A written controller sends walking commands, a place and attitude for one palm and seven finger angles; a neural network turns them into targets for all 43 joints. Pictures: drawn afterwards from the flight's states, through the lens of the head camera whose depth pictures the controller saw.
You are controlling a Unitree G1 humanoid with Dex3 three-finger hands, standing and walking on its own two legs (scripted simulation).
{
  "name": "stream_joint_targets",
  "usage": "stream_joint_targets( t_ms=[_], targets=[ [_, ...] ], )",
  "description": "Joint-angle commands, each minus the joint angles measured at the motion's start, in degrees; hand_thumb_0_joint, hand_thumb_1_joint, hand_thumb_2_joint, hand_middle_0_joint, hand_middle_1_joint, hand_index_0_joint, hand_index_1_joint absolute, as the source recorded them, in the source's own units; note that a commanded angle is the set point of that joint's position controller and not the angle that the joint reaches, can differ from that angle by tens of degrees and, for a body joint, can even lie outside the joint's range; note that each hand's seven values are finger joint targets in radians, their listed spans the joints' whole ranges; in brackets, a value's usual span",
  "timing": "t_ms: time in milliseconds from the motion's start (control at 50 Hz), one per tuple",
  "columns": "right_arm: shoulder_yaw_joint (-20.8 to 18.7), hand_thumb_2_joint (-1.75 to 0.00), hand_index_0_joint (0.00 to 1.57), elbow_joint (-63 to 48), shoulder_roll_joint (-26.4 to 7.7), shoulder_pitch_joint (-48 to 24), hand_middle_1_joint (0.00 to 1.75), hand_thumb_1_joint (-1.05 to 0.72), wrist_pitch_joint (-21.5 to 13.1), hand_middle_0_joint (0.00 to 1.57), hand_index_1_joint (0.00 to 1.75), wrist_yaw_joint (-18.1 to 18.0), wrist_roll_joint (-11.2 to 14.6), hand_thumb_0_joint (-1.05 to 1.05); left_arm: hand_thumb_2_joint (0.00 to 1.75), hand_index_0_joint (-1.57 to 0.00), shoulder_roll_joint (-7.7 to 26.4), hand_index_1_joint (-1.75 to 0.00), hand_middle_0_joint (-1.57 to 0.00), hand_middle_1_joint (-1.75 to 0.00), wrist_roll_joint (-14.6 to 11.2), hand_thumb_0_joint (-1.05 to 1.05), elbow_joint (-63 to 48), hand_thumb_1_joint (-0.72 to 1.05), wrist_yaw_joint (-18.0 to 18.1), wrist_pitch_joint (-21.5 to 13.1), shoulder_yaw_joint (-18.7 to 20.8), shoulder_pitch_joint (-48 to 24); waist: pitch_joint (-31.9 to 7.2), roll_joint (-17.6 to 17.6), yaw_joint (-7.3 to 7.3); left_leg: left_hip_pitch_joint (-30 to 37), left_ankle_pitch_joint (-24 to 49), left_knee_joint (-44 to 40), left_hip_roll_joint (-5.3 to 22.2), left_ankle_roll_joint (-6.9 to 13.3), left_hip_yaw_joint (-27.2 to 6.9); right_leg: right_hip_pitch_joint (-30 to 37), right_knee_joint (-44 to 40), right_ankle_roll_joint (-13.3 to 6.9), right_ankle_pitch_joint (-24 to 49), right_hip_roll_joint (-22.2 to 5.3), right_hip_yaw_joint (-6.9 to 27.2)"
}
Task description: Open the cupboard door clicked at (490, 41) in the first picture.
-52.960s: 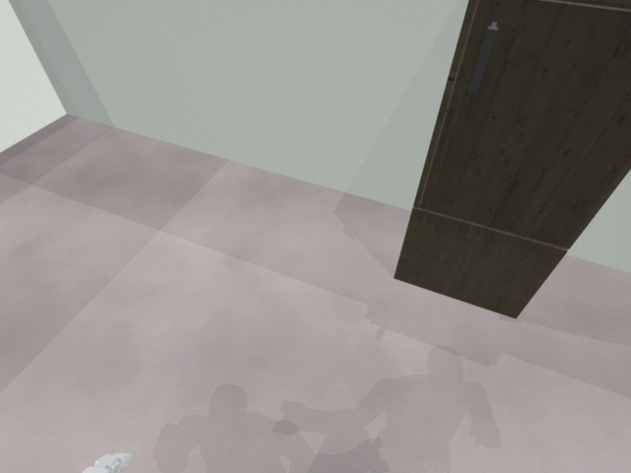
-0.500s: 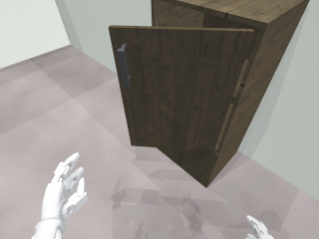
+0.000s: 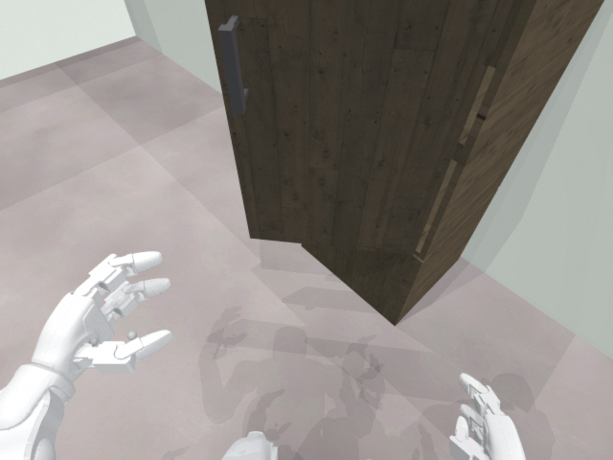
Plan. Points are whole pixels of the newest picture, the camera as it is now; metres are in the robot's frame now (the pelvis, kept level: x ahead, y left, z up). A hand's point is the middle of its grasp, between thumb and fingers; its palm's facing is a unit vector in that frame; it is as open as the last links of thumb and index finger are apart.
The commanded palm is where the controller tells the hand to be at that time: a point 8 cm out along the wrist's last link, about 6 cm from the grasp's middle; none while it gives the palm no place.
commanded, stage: raise the hand with hooked fingers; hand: left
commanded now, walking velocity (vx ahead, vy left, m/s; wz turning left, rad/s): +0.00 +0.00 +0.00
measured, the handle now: (236, 67) +0.64 +0.15 +0.18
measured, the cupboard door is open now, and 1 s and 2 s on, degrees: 39 39 39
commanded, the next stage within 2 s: move the hooked fingers beside the handle in 1.38 s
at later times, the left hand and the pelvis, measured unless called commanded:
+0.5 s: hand (31, 272) +0.27 +0.30 +0.16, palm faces -0.02 -1.00 -0.07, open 13.3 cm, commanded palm +0.24 +0.34 +0.15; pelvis +0.01 +0.04 +0.03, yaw +0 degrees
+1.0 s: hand (1, 223) +0.30 +0.32 +0.20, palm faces -0.03 -1.00 -0.06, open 14.0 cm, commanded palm +0.26 +0.35 +0.20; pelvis +0.01 +0.03 +0.04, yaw +1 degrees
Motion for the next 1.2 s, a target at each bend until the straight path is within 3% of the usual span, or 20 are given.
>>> stream_joint_targets(
  t_ms=[0, 20, 80, 120, 200, 320, 380, 420, 460, 540, 600, 720, 820, 860, 900, 980, 1040, 1080, 1120, 1180],
  targets=[
    [-4.1, -0.90, 0.20, -12.2, -7.9, -4.0, 0.30, -0.90, -3.4, 0.20, 0.30, 0.0, -0.1, 0.00, 0.53, -0.26, 12.1, -0.86, -0.26, -0.86, -6.2, 0.00, -14.9, 0.04, 4.3, -0.9, 15.7, 2.6, -14.6, -4.7, 4.60, 11.4, 11.8, -9.3, -2.7, 1.9, -1.3, 8.7, -14.4, 4.1, 15.2, -2.9, 8.9],
    [-4.0, -0.90, 0.20, -12.2, -7.6, -3.8, 0.30, -0.90, -3.8, 0.20, 0.30, 0.4, -0.5, 0.00, 0.52, -0.26, 12.0, -0.87, -0.26, -0.87, -6.9, 0.00, -15.7, 0.01, 5.3, -2.0, 16.7, 2.8, -14.7, -5.4, 5.19, 11.7, 13.1, -9.8, -2.8, 1.7, -1.4, 10.0, -13.7, 3.9, 17.7, -2.3, 8.3],
    [-4.5, -0.90, 0.20, -11.2, -8.5, -1.9, 0.30, -0.90, -4.5, 0.20, 0.30, 1.1, -0.3, 0.00, 0.49, -0.27, 7.3, -0.92, -0.27, -0.92, -5.6, 0.00, -16.1, -0.06, 6.5, -4.7, 11.4, 2.1, -11.4, -3.6, 2.89, 15.0, 12.9, -11.8, -2.8, 1.8, -0.6, 5.2, -13.1, 3.2, 18.2, -0.7, 5.1],
    [-4.6, -0.90, 0.20, -10.9, -9.3, -1.2, 0.30, -0.90, -4.9, 0.20, 0.30, 1.2, -0.3, 0.00, 0.47, -0.27, 5.7, -0.94, -0.27, -0.94, -4.0, 0.00, -15.7, -0.10, 5.7, -4.4, 7.4, -0.5, -8.7, -2.2, 1.51, 15.9, 12.4, -12.0, -2.9, 2.1, -0.5, 3.1, -13.2, 3.0, 17.3, -0.2, 4.7],
    [-4.7, -0.90, 0.20, -10.0, -10.4, -0.2, 0.30, -0.90, -5.3, 0.20, 0.30, 0.2, 0.5, 0.00, 0.43, -0.28, 9.1, -1.00, -0.28, -1.00, -1.7, 0.00, -15.2, -0.20, 3.4, -1.6, 6.0, -6.8, -8.7, 0.5, -0.13, 18.5, 7.3, -14.8, -2.4, 2.5, -1.6, 1.4, -15.5, 2.5, 10.1, -0.3, 3.8],
    [-3.5, -0.90, 0.20, -9.8, -10.1, -1.6, 0.30, -0.90, -5.9, 0.20, 0.30, -0.8, 0.0, 0.00, 0.37, -0.29, 17.0, -1.10, -0.29, -1.10, -2.3, 0.00, -23.4, -0.34, 5.8, -2.1, 13.8, -14.7, -13.8, 5.4, 2.33, 26.2, 9.9, -18.9, -1.9, 1.6, -4.0, 6.7, -16.0, 0.9, 11.9, 0.6, 2.0],
    [-3.0, -0.90, 0.20, -9.5, -9.7, -2.4, 0.30, -0.90, -5.4, 0.20, 0.30, -0.7, 0.4, 0.00, 0.34, -0.29, 14.0, -1.14, -0.29, -1.14, -2.7, 0.00, -19.6, -0.41, 6.2, -0.5, 12.5, -14.3, -10.0, 5.9, 1.94, 27.0, 9.3, -21.2, -1.5, 0.9, -4.6, 7.2, -17.3, 0.9, 12.6, 0.6, 1.1],
    [-2.8, -0.90, 0.20, -9.8, -9.9, -2.8, 0.30, -0.90, -4.7, 0.20, 0.30, -0.6, 0.6, 0.00, 0.32, -0.30, 13.9, -1.17, -0.30, -1.17, -2.6, 0.00, -15.1, -0.45, 5.3, 2.8, 12.1, -14.7, -7.7, 5.7, 2.58, 25.9, 8.6, -22.3, -1.8, 0.8, -4.6, 8.4, -18.5, 0.8, 13.2, 0.7, 1.2],
    [-2.5, -0.90, 0.20, -9.9, -10.1, -2.9, 0.30, -0.90, -3.8, 0.20, 0.30, -0.8, 1.1, 0.00, 0.30, -0.30, 12.6, -1.20, -0.30, -1.20, -2.1, 0.00, -10.5, -0.50, 3.6, 7.1, 9.6, -16.0, -4.2, 3.9, 1.89, 24.9, 6.1, -23.6, -1.6, 0.8, -4.6, 7.4, -19.7, 1.1, 12.3, 0.5, 1.1],
    [-1.9, -0.90, 0.20, -11.2, -10.2, -3.8, 0.30, -0.90, -2.7, 0.20, 0.30, -1.0, 1.5, 0.00, 0.30, -0.30, 14.3, -1.20, -0.30, -1.20, -1.4, 0.00, -9.7, -0.50, 1.7, 11.9, 8.7, -22.4, -4.6, 2.4, 1.89, 25.8, 4.4, -25.0, -2.1, 1.1, -5.0, 8.7, -21.5, 1.1, 11.6, 0.5, 1.5],
    [-1.6, -0.90, 0.20, -11.6, -10.0, -4.2, 0.30, -0.90, -2.5, 0.20, 0.30, -1.2, 1.1, 0.00, 0.30, -0.30, 17.2, -1.20, -0.30, -1.20, -1.3, 0.00, -12.6, -0.50, 1.8, 11.3, 10.8, -28.0, -7.4, 1.3, 1.56, 28.8, 5.0, -25.2, -2.2, 1.3, -5.2, 9.3, -22.3, 1.1, 11.6, 0.7, 1.6],
    [-0.7, -0.90, 0.20, -10.1, -9.7, -5.0, 0.30, -0.90, -3.0, 0.20, 0.30, -1.8, 0.6, 0.00, 0.30, -0.30, 22.7, -1.20, -0.30, -1.20, -1.4, 0.00, -15.6, -0.50, 2.6, 7.6, 15.4, -35.0, -10.6, 7.0, 2.14, 34.1, 6.7, -27.0, -2.2, 0.8, -5.8, 12.5, -24.3, 0.4, 12.4, 0.7, 2.0],
    [-0.7, -0.90, 0.20, -8.8, -9.8, -4.6, 0.30, -0.90, -2.1, 0.20, 0.30, -2.1, 1.5, 0.00, 0.30, -0.30, 21.3, -1.20, -0.30, -1.20, -1.2, 0.00, -3.8, -0.50, 0.1, 12.6, 13.5, -34.3, -4.3, 3.7, 1.86, 30.0, 3.1, -28.8, -2.6, 1.2, -5.3, 12.7, -26.8, 0.6, 11.1, 0.3, 2.2],
    [-0.7, -0.90, 0.20, -9.3, -10.2, -4.9, 0.30, -0.90, -1.9, 0.20, 0.30, -2.1, 1.9, 0.00, 0.30, -0.30, 22.4, -1.20, -0.30, -1.20, -1.0, 0.00, -2.5, -0.50, -0.9, 14.7, 13.2, -36.4, -4.5, 4.0, 1.88, 29.8, 3.5, -28.9, -2.9, 1.4, -4.8, 12.7, -27.1, 0.8, 11.2, 0.0, 2.3],
    [-0.9, -0.90, 0.20, -9.8, -10.4, -4.5, 0.30, -0.90, -1.7, 0.20, 0.30, -1.8, 1.9, 0.00, 0.30, -0.30, 21.0, -1.20, -0.30, -1.20, -1.0, 0.00, 0.4, -0.50, -1.8, 16.2, 12.0, -34.2, -5.5, 1.1, 1.99, 29.7, 4.8, -28.3, -3.1, 1.5, -4.7, 12.6, -27.1, 0.9, 11.8, 0.1, 2.3],
    [-1.3, -0.90, 0.20, -10.5, -10.5, -4.8, 0.30, -0.90, -1.8, 0.20, 0.30, -0.8, 1.7, 0.00, 0.30, -0.30, 21.9, -1.20, -0.30, -1.20, -2.2, 0.00, -2.8, -0.50, -2.9, 14.4, 13.5, -33.1, -9.0, -1.1, 2.40, 30.8, 10.2, -26.1, -3.4, 2.0, -3.4, 13.9, -26.8, 1.0, 14.9, 0.1, 3.1],
    [-1.5, -0.90, 0.20, -10.6, -10.2, -5.0, 0.30, -0.90, -2.5, 0.20, 0.30, -0.5, 1.2, 0.00, 0.30, -0.30, 25.2, -1.20, -0.30, -1.20, -2.8, 0.00, -8.9, -0.50, -1.6, 10.9, 17.0, -35.3, -12.1, 2.1, 2.99, 32.7, 13.3, -25.4, -3.5, 2.0, -2.6, 15.7, -26.3, 0.8, 17.4, 0.0, 3.6],
    [-1.5, -0.90, 0.20, -10.4, -10.0, -4.6, 0.30, -0.90, -2.8, 0.20, 0.30, -0.5, 1.1, 0.00, 0.30, -0.30, 25.2, -1.20, -0.30, -1.20, -2.7, 0.00, -10.2, -0.50, -0.5, 9.3, 17.8, -35.1, -12.0, 4.1, 3.00, 33.9, 14.1, -25.9, -3.4, 1.9, -2.5, 15.7, -26.3, 0.8, 18.2, 0.2, 3.1],
    [-1.7, -0.90, 0.20, -9.5, -10.0, -4.4, 0.30, -0.90, -2.7, 0.20, 0.30, -0.8, 1.0, 0.00, 0.30, -0.30, 26.3, -1.20, -0.30, -1.20, -2.4, 0.00, -8.5, -0.50, 0.5, 9.2, 19.2, -33.9, -9.6, 3.1, 3.08, 32.4, 13.6, -25.5, -3.4, 2.1, -1.8, 15.8, -27.1, 0.9, 18.3, -0.1, 3.9],
    [-1.7, -0.90, 0.20, -9.1, -10.0, -4.4, 0.30, -0.90, -2.3, 0.20, 0.30, -1.1, 1.4, 0.00, 0.30, -0.30, 23.0, -1.20, -0.30, -1.20, -2.1, 0.00, -4.8, -0.50, 0.4, 10.7, 16.5, -33.6, -6.4, 4.2, 2.33, 30.7, 11.3, -25.9, -3.5, 2.1, -1.3, 14.1, -27.6, 1.4, 16.9, -0.4, 4.3]
  ],
)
